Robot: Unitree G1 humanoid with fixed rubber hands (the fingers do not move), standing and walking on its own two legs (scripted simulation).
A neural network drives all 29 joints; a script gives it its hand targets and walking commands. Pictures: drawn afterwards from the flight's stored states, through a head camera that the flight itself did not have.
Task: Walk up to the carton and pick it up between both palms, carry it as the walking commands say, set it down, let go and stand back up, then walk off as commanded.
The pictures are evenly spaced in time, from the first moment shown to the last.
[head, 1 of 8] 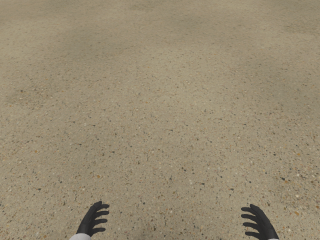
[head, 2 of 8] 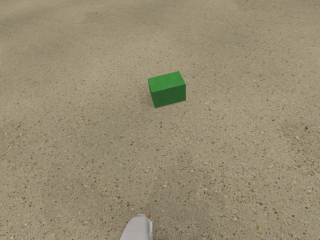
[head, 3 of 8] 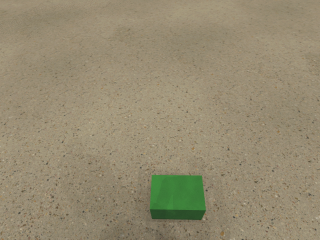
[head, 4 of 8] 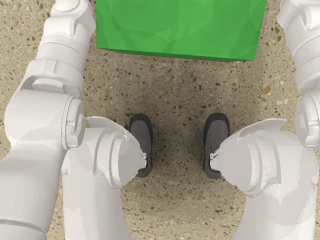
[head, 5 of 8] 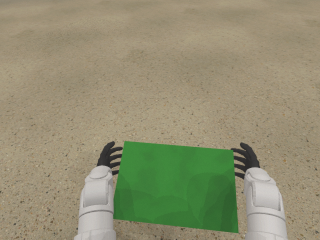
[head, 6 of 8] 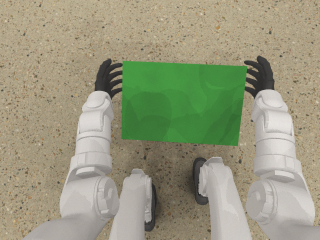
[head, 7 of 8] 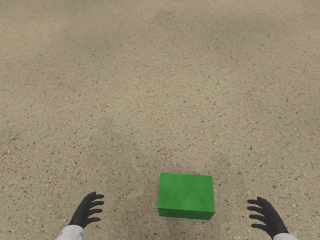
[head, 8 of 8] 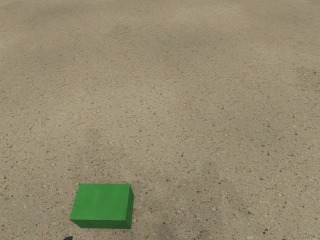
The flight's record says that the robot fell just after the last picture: no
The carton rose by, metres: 0.67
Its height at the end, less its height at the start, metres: +0.00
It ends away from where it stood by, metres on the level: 0.07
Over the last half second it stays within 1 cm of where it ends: yes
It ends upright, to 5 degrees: yes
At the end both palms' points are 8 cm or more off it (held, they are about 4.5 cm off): yes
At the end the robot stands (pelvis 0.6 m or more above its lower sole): yes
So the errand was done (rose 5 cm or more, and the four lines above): yes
